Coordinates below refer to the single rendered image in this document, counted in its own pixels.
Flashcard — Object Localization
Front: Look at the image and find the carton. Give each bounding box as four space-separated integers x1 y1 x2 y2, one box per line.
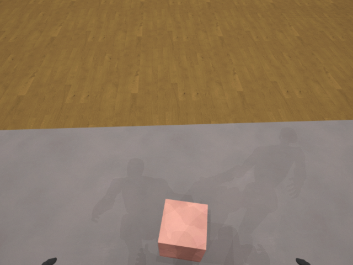
158 199 208 262

